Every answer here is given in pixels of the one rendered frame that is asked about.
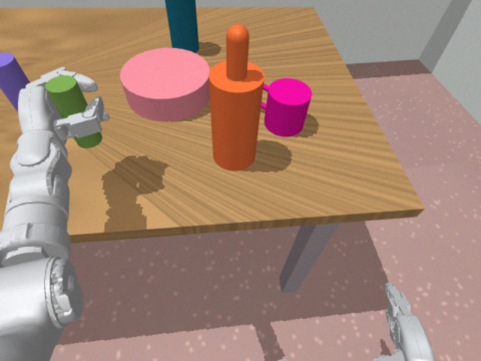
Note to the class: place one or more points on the left robot arm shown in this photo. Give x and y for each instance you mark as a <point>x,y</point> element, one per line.
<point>39,290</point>

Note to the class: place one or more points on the right robot hand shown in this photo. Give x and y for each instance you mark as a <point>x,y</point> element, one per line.
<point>406,331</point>

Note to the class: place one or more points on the left robot hand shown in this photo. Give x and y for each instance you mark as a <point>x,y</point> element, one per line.
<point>37,111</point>

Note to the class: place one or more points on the table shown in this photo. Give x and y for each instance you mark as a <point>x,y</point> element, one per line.
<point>149,178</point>

